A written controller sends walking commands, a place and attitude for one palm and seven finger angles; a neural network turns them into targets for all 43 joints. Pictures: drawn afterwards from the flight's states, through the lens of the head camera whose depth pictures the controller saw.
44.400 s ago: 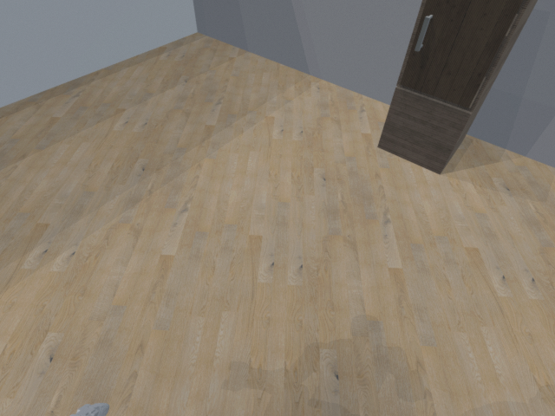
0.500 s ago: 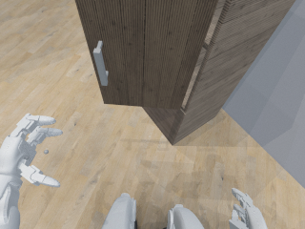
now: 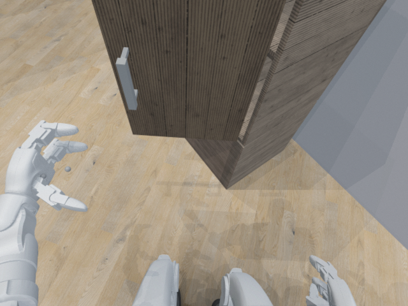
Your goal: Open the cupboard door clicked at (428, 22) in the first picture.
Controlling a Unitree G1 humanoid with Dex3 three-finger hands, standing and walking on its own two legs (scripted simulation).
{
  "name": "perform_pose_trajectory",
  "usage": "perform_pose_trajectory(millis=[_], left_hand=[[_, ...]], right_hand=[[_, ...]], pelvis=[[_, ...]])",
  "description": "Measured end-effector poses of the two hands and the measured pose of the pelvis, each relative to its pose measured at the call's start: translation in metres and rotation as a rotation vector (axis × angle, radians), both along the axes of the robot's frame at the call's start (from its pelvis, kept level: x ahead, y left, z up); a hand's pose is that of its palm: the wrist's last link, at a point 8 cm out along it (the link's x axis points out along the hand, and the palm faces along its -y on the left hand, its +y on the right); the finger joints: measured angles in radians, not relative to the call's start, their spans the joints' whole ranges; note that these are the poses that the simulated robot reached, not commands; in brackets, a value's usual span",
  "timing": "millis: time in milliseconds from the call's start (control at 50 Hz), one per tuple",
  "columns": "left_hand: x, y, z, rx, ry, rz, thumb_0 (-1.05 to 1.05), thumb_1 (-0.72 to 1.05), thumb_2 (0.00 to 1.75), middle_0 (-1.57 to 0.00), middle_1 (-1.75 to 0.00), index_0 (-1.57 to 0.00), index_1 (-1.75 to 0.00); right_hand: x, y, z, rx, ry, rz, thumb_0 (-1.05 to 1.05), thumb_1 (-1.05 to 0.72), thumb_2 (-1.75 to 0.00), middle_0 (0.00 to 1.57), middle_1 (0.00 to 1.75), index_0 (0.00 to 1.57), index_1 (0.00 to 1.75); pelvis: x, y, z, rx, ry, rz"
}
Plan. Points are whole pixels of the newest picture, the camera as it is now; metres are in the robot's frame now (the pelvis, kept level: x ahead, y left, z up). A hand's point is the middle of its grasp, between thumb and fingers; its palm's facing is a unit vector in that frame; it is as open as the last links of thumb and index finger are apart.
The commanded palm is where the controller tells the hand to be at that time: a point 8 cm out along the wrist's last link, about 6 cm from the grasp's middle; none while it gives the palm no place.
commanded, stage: move the hooked fingers beside the handle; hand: left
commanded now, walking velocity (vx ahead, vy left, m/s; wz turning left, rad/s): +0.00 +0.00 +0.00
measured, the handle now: (129, 80) +0.58 +0.21 +0.03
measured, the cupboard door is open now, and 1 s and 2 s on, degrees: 52 52 52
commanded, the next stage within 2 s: none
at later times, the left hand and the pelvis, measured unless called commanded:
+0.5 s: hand (76, 137) +0.41 +0.28 +0.03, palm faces +0.03 -1.00 -0.02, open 14.0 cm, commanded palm +0.40 +0.32 +0.03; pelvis +0.00 +0.01 -0.01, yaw -1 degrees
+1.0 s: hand (89, 108) +0.49 +0.28 +0.03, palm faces +0.04 -1.00 -0.01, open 14.0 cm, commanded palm +0.49 +0.31 +0.03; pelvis -0.01 +0.01 -0.02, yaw -2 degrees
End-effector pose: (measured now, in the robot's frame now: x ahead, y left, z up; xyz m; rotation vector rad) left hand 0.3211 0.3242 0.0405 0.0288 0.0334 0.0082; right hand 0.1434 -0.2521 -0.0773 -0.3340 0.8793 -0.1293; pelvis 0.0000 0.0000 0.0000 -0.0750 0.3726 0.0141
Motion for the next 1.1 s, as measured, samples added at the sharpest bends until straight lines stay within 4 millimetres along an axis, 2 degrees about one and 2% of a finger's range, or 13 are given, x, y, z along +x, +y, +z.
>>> perform_pose_trajectory(millis=[260,740,1100], left_hand=[[0.039,0.002,-0.004,-0.004,-0.002,0.012,-0.01,-0.5,0.3,-0.3,-1.19,-0.3,-1.2],[0.104,0.004,-0.008,-0.014,-0.016,0.017,-0.01,-0.5,0.3,-0.3,-1.2,-0.3,-1.2],[0.161,0.007,-0.01,-0.015,-0.003,0.028,-0.01,-0.5,0.3,-0.3,-1.2,-0.3,-1.2]], right_hand=[[-0.043,-0.009,-0.011,-0.018,0.154,-0.074,0.01,-0.9,-0.9,0.2,0.3,0.21,0.3],[-0.081,-0.01,-0.026,-0.051,0.306,-0.125,0.01,-0.9,-0.9,0.2,0.3,0.21,0.3],[-0.133,-0.012,-0.032,-0.077,0.467,-0.202,0.01,-0.9,-0.9,0.2,0.3,0.21,0.3]], pelvis=[[0.002,0.005,-0.002,-0.001,0.026,-0.012],[-0.004,0.01,-0.015,-0.018,0.074,-0.015],[-0.006,0.009,-0.028,-0.039,0.132,-0.029]])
